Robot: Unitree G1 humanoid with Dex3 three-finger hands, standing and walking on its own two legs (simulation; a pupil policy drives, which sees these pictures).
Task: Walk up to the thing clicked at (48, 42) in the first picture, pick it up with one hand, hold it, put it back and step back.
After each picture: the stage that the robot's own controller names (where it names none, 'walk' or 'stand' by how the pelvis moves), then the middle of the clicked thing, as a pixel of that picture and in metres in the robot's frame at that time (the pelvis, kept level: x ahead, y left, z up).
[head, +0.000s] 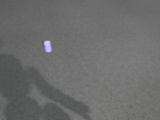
stand; (47, 46) +1.26 +0.42 -0.72
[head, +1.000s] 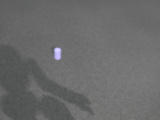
walk; (57, 53) +1.17 +0.22 -0.70
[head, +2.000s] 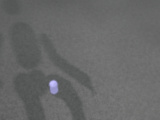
walk; (53, 87) +0.72 +0.22 -0.71
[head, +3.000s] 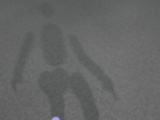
walk; out of the picture +0.44 +0.25 -0.70
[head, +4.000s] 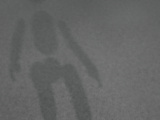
stand; out of the picture +0.32 +0.18 -0.71
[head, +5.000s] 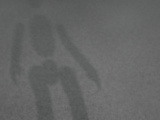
stand; out of the picture +0.29 +0.21 -0.72
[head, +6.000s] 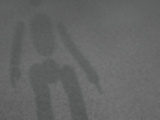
stand; out of the picture +0.32 +0.22 -0.73
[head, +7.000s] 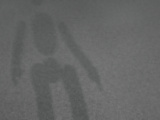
stand; out of the picture +0.31 +0.22 -0.73
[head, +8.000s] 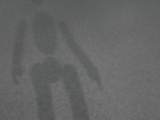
stand; out of the picture +0.30 +0.22 -0.73
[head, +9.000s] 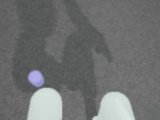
go down; (36, 79) +0.38 +0.22 -0.41
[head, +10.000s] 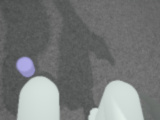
go down; (26, 67) +0.39 +0.23 -0.31
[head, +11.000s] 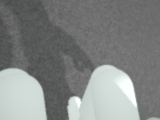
close in; out of the picture +0.37 +0.27 -0.23
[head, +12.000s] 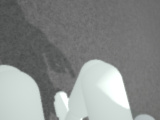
close; out of the picture +0.38 +0.27 -0.22
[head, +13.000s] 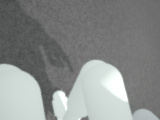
lift; out of the picture +0.37 +0.27 -0.22
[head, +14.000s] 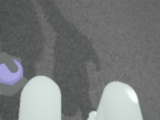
lift; (10, 75) +0.31 +0.25 -0.08
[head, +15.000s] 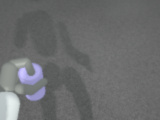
lift; (33, 82) +0.33 +0.17 +0.04
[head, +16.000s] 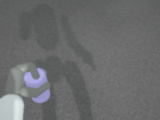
hold; (38, 86) +0.33 +0.17 +0.00
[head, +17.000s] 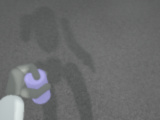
hold; (38, 87) +0.33 +0.17 +0.00
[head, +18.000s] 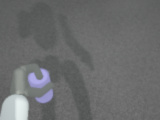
crouch; (41, 86) +0.33 +0.16 -0.01
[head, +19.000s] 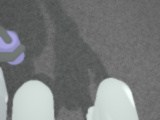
lower; (11, 48) +0.43 +0.22 -0.11
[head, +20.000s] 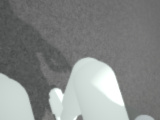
lower; out of the picture +0.41 +0.29 -0.22
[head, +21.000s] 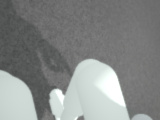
lower; out of the picture +0.40 +0.29 -0.23
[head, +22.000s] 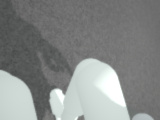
lower; out of the picture +0.40 +0.29 -0.22
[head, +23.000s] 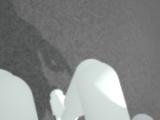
lower; out of the picture +0.40 +0.29 -0.22
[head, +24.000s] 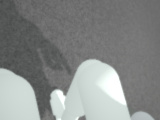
open; out of the picture +0.39 +0.27 -0.23
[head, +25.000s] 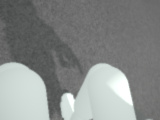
stand; out of the picture +0.39 +0.26 -0.23
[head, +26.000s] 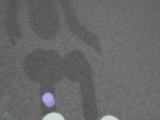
stand; (48, 100) +0.38 +0.19 -0.55
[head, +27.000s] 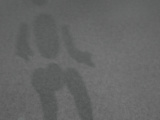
stand; out of the picture +0.35 +0.19 -0.66
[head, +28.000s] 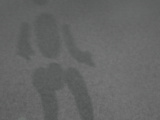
stand; out of the picture +0.35 +0.19 -0.67
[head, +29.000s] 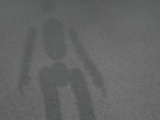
stand; out of the picture +0.37 +0.18 -0.72
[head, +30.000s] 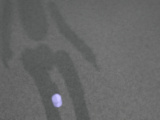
walk; (57, 100) +0.46 +0.17 -0.70
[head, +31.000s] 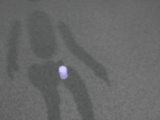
walk; (63, 72) +0.76 +0.21 -0.70
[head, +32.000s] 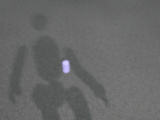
stand; (66, 66) +1.00 +0.21 -0.71
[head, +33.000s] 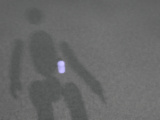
stand; (61, 67) +0.97 +0.23 -0.73
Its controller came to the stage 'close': yes
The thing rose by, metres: 0.71
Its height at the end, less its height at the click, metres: +0.00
